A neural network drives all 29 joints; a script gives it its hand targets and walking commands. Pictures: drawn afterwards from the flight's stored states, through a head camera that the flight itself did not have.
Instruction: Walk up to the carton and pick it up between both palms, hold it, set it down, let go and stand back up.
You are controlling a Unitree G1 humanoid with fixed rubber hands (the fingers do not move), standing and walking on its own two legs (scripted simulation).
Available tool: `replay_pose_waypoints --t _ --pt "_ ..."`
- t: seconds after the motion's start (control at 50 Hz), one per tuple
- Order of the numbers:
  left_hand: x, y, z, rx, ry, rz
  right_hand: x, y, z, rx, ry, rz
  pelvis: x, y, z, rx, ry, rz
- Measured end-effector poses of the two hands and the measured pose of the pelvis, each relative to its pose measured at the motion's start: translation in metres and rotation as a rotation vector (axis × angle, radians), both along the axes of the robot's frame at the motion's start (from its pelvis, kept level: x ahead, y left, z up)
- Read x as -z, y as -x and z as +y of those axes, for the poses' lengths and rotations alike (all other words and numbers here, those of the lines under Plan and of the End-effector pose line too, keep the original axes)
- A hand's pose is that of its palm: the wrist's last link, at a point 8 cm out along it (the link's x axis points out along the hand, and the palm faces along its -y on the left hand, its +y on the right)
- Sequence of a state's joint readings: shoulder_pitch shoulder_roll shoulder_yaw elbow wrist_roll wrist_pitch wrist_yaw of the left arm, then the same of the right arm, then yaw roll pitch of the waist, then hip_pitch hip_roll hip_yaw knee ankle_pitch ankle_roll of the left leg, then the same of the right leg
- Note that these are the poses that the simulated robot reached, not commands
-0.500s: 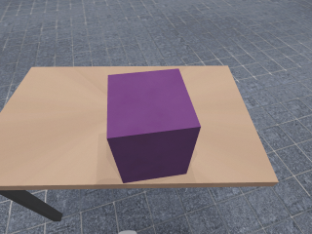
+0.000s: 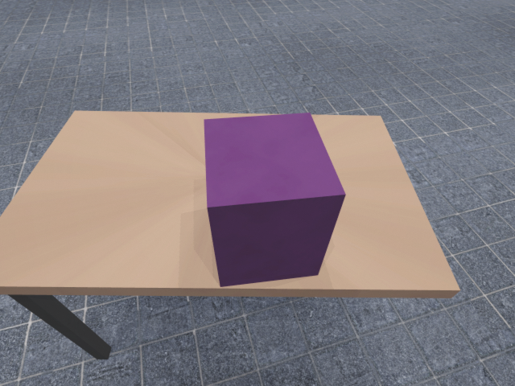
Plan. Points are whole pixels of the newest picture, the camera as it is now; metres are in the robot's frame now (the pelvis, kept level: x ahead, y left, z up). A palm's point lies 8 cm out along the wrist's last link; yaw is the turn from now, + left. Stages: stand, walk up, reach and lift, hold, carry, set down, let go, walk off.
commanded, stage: stand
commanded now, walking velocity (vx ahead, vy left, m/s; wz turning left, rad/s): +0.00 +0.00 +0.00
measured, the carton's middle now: (264, 201) +0.43 +0.01 +0.02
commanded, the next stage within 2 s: none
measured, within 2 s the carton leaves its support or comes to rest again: neither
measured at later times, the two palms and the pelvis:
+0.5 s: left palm out of the picture -0.05 +0.20 -0.15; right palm out of the picture -0.03 -0.19 -0.14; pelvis +0.01 +0.00 +0.00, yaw +0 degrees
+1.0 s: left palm out of the picture -0.02 +0.18 -0.15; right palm out of the picture +0.00 -0.20 -0.15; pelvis +0.03 -0.01 +0.00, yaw +1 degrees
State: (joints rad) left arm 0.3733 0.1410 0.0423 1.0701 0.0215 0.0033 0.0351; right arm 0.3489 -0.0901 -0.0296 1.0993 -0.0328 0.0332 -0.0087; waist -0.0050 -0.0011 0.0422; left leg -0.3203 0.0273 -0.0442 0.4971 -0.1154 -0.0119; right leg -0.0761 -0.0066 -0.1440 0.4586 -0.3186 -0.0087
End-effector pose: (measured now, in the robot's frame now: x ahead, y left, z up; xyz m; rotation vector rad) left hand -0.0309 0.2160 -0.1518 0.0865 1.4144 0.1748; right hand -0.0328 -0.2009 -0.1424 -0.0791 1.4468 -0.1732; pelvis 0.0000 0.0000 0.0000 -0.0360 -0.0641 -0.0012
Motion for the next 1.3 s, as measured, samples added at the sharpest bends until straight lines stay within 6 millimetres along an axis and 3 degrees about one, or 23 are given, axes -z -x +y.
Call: replay_pose_waypoints --t 0.22,0.4,0.54,0.74,1.04,1.3 --pt "0.003 0.020 -0.007 -0.010 0.027 0.057 -0.001 0.020 0.008 0.006 -0.004 0.071 0.000 0.005 0.003 -0.005 0.001 0.018" --pt "0.001 0.029 -0.011 -0.014 0.025 0.096 0.001 0.011 0.007 -0.001 -0.010 0.068 0.000 0.001 0.000 -0.007 -0.002 0.029" --pt "0.003 0.017 -0.015 -0.010 0.027 0.094 0.003 -0.005 0.009 -0.004 -0.013 0.039 0.001 -0.008 0.000 -0.005 -0.004 0.024" --pt "0.004 -0.006 -0.027 -0.011 0.052 0.068 0.003 -0.011 0.011 -0.008 -0.022 0.068 0.000 -0.019 -0.002 -0.006 -0.015 0.028" --pt "-0.002 -0.007 -0.038 -0.034 0.031 0.114 0.008 -0.033 0.002 -0.018 -0.032 0.079 0.000 -0.036 -0.011 -0.014 -0.025 0.029" --pt "-0.003 -0.020 -0.053 -0.042 0.030 0.106 0.012 -0.053 -0.014 -0.026 -0.023 0.083 0.001 -0.048 -0.022 -0.019 -0.037 0.025"
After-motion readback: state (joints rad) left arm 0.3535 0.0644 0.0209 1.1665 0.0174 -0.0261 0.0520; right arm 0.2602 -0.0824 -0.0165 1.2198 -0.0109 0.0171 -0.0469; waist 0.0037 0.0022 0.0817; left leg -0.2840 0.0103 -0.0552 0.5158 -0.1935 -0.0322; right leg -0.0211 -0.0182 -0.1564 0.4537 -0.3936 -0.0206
